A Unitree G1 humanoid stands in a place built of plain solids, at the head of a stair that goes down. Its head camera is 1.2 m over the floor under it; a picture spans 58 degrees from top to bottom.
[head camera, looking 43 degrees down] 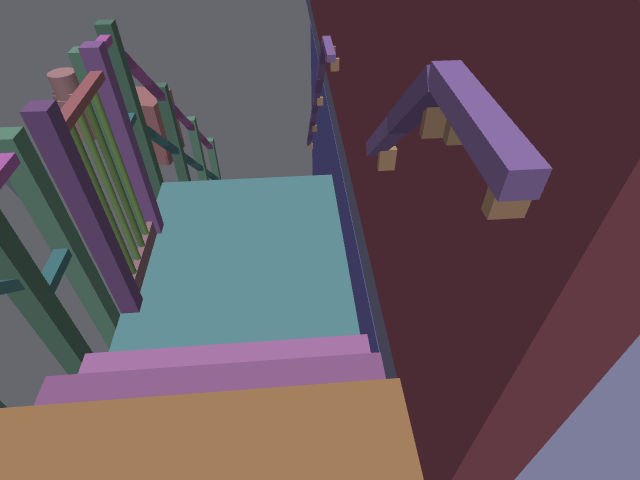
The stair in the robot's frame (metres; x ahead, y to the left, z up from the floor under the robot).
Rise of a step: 0.19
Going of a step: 0.21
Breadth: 1.20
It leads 5 degrees to the left of straight ahead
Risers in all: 3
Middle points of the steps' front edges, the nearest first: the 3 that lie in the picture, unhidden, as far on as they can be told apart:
0.63 0.35 0.00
0.84 0.37 -0.19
1.05 0.39 -0.38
